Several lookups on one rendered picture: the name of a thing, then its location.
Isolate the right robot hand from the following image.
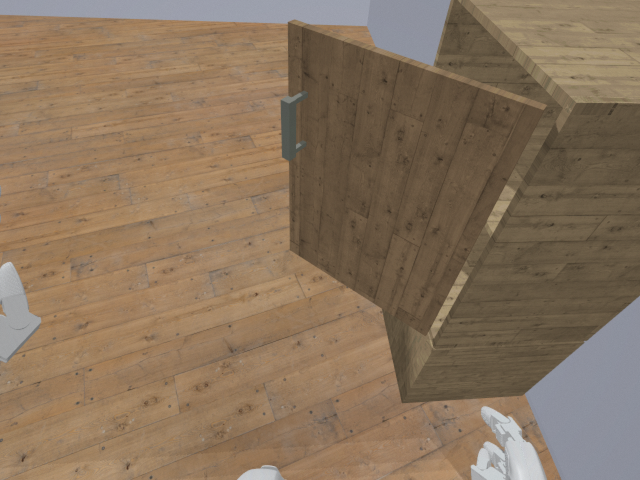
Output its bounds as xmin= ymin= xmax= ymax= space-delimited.
xmin=471 ymin=406 xmax=547 ymax=480

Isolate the handle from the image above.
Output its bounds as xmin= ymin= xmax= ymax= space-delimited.
xmin=281 ymin=91 xmax=308 ymax=161

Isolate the cupboard door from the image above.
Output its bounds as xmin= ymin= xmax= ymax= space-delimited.
xmin=288 ymin=19 xmax=547 ymax=336

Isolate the robot left shin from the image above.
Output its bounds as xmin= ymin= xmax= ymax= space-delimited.
xmin=260 ymin=465 xmax=281 ymax=475

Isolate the left robot hand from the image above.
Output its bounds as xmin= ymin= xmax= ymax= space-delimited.
xmin=0 ymin=186 xmax=41 ymax=363

